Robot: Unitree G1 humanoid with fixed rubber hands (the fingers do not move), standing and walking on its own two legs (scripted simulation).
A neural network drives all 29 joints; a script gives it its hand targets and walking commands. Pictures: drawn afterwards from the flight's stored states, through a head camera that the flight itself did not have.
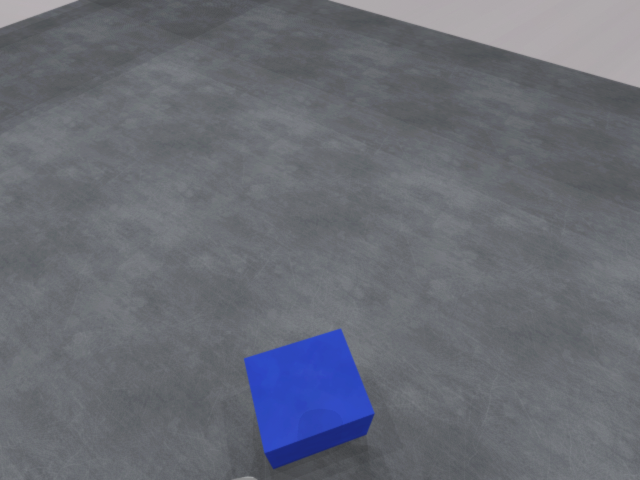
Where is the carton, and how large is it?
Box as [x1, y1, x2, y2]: [244, 329, 374, 468]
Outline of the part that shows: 340,329 244,358 264,453 273,468 365,434 374,413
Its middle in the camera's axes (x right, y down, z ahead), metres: -0.04 +0.44 +1.10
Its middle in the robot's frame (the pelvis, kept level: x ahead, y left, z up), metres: +0.43 +0.03 -0.66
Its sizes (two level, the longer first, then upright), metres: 0.280 0.242 0.222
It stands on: the floor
